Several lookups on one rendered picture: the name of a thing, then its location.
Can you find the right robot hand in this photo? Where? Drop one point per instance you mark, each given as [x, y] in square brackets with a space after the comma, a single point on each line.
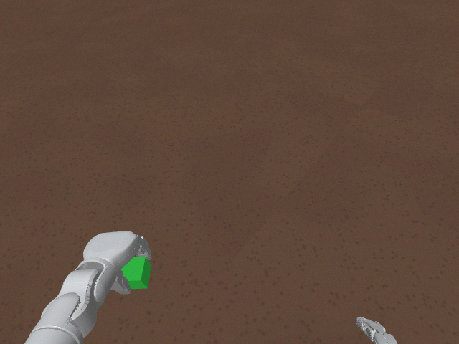
[375, 331]

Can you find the small box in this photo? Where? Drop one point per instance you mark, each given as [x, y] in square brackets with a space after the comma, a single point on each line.
[137, 272]

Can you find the left robot hand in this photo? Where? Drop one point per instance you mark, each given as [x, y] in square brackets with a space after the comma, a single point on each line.
[118, 248]

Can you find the left robot arm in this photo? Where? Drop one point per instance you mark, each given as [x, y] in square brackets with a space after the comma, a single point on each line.
[73, 313]

